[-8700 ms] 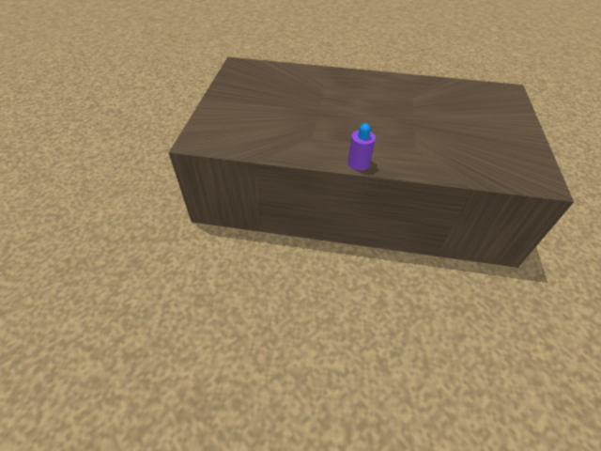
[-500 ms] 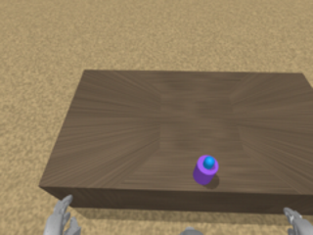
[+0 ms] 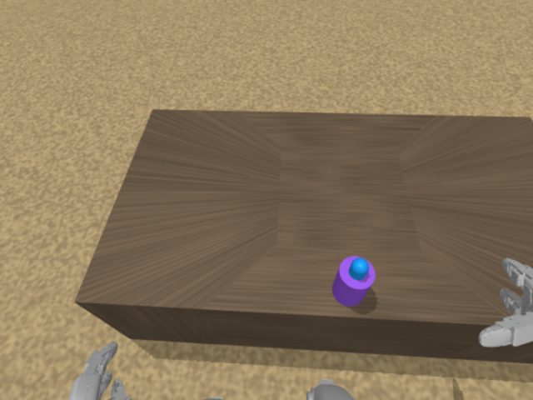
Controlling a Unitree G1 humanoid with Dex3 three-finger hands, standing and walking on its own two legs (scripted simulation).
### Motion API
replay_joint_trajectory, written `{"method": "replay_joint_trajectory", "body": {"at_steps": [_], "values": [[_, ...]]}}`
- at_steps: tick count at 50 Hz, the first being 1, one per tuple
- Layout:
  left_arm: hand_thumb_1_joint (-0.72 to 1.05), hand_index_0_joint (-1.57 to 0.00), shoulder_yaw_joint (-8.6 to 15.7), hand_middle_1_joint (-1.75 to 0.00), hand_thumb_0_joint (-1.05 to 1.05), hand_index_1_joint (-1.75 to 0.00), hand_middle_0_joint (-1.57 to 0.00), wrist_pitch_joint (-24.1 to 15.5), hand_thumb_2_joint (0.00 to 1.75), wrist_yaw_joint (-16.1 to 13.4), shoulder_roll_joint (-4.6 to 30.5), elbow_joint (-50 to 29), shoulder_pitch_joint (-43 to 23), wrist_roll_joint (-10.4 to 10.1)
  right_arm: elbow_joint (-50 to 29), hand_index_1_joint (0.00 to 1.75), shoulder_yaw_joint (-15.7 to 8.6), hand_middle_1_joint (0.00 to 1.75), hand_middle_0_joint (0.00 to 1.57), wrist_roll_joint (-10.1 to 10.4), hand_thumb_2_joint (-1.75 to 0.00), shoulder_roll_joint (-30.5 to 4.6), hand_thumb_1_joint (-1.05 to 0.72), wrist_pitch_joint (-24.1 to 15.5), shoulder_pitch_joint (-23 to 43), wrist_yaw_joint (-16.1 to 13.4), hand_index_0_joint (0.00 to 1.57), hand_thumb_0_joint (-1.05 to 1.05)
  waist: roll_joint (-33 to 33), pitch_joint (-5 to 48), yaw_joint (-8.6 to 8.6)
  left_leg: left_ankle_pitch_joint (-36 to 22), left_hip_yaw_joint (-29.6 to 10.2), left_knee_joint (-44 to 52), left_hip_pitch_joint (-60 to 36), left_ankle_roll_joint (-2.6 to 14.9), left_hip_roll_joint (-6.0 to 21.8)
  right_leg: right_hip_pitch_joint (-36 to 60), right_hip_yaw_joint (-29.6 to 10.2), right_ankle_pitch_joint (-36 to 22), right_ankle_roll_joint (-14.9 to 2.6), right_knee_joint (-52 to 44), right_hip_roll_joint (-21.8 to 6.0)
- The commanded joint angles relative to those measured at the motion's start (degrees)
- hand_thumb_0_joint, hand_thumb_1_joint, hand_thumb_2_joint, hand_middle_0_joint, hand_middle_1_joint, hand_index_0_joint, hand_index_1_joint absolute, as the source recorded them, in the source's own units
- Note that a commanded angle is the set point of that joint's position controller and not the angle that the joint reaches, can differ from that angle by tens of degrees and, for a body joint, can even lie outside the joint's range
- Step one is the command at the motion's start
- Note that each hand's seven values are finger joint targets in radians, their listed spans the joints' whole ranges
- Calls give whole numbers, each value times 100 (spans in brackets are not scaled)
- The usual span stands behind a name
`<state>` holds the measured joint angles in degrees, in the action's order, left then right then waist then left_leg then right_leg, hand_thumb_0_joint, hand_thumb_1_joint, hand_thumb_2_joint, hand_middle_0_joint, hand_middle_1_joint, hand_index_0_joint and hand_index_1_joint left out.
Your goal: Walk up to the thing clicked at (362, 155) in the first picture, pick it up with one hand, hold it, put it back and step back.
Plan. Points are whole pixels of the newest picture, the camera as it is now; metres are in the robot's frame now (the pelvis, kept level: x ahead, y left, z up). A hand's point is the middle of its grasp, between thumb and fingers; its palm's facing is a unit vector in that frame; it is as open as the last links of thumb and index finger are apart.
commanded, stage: go down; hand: right
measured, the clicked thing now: (354, 278) +0.41 -0.17 -0.26
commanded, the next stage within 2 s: approach in 1.16 s
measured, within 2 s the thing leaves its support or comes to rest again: neither
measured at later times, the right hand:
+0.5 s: hand (507, 258) +0.34 -0.35 +0.00, palm faces +0.13 +0.98 -0.14, open 17.7 cm
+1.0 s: hand (513, 241) +0.36 -0.36 +0.01, palm faces +0.13 +0.98 -0.11, open 17.4 cm
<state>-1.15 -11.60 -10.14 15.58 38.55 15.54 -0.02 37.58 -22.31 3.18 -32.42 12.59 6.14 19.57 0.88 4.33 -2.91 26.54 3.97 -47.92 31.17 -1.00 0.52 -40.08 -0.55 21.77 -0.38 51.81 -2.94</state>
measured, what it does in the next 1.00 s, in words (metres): stands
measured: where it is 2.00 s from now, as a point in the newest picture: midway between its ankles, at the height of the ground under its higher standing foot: outside the picture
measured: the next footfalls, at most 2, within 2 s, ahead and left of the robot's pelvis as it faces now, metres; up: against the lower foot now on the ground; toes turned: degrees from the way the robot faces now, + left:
none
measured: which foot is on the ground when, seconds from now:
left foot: down 0.00-1.00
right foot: down 0.00-1.00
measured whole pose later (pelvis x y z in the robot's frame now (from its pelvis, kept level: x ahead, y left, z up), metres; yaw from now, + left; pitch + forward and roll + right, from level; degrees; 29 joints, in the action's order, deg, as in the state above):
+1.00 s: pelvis +0.00 +0.00 -0.01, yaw +1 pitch +16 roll +4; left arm -2.8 -6.9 -4.8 18.2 39.5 19.2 0.7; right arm 67.2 -32.8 3.9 -45.6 -12.1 29.1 31.2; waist -1.5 4.2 -4.7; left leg 26.4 3.7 -50.1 39.8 -0.8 -0.4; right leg -48.6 -0.6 22.0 -0.4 54.2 -3.8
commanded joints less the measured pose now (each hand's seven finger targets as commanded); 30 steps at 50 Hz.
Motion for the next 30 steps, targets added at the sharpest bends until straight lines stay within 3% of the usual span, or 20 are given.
{"method": "replay_joint_trajectory", "body": {"at_steps": [1,4,8,9,12,15,18,19,21,22,23,27,28,30], "values": [[88,-19,428,-29,0,-30,-19,-136,90,2,1051,-599,282,13,-327,6,-793,6,2,34,-7,-1978,61,-767,1274,230,3,0,604,1325,80,-1612,-99,599,107,210,-139,1473,-176,-1508,-85,-701,74],[89,-19,448,-29,0,-30,-19,-89,91,50,1122,-611,387,18,-226,6,-860,6,3,89,-6,-2107,61,-1128,1764,342,3,0,743,1469,59,-1580,-103,557,215,237,-160,1591,-180,-1581,-71,-710,39],[89,-19,411,-29,0,-30,-19,-38,91,121,1153,-585,516,26,267,6,-895,6,3,117,-5,-2245,61,-1611,2358,481,3,0,717,1397,21,-1101,-118,571,470,265,-185,1441,-200,-952,-67,-814,11],[89,-19,418,-29,0,-30,-19,-20,91,123,1194,-548,567,26,457,6,-1017,6,3,108,-6,-2438,61,-1685,2326,497,3,0,763,1497,63,-1070,-127,576,494,273,-179,1476,-209,-951,-68,-802,7],[90,-19,409,-29,0,-30,-19,-2,91,145,1248,-480,704,30,765,6,-1057,6,3,145,-6,-2594,61,-1936,2629,588,3,0,743,1606,31,-1190,-132,552,479,269,-196,1455,-183,-1071,-67,-752,28],[90,-19,361,-30,0,-30,-19,29,90,173,1258,-458,781,36,1159,6,-1103,6,3,141,-6,-2706,61,-2096,2729,654,3,0,756,1611,22,-1273,-154,567,435,265,-184,1392,-165,-1217,-90,-682,44],[90,-19,355,-30,0,-30,-19,67,91,214,1307,-413,817,39,1234,5,-1172,5,4,181,-5,-2918,60,-2270,3159,728,4,0,833,1581,6,-1094,-151,567,595,286,-214,1332,-192,-986,-70,-736,24],[91,-19,335,-30,0,-30,-19,69,91,227,1315,-419,836,33,1312,6,-1235,6,3,173,-6,-3012,61,-2315,3132,747,3,0,878,1641,70,-1110,-127,532,579,294,-220,1413,-232,-1051,-48,-770,0],[91,-19,364,-30,0,-30,-19,85,91,236,1347,-354,924,36,1746,5,-1127,5,4,150,-6,-2879,59,-2358,3021,803,4,0,603,1588,-27,-1136,-145,547,631,273,-234,1293,-199,-1037,-85,-686,24],[91,-19,327,-30,0,-30,-19,92,90,249,1341,-406,889,38,1564,5,-1238,5,4,158,-5,-3096,60,-2414,3151,815,4,0,755,1580,30,-1146,-167,538,616,277,-216,1269,-184,-1027,-93,-680,36],[91,-19,302,-30,0,-30,-19,95,90,254,1325,-424,882,44,1445,5,-1221,5,4,180,-6,-3133,58,-2479,3454,840,4,0,786,1709,-20,-1156,-165,515,677,280,-235,1348,-203,-1051,-75,-678,23],[91,-19,289,-30,0,-30,-19,137,90,299,1371,-351,963,66,1894,5,-1315,5,4,194,-6,-3289,58,-2564,3405,941,4,0,829,1712,13,-1217,-156,442,778,280,-229,1274,-232,-1196,-76,-569,20],[91,-19,308,-30,0,-30,-19,141,90,296,1384,-360,961,62,2015,5,-1257,5,4,169,-6,-3211,58,-2564,3360,957,4,0,747,1682,-60,-1272,-196,474,715,264,-211,1195,-180,-1168,-115,-520,59],[91,-19,273,-30,0,-30,-19,151,90,311,1382,-425,940,43,1715,5,-1320,5,4,182,-6,-3404,56,-2653,3712,997,4,0,778,1848,-51,-1270,-217,447,712,259,-218,1231,-176,-1120,-128,-522,67]]}}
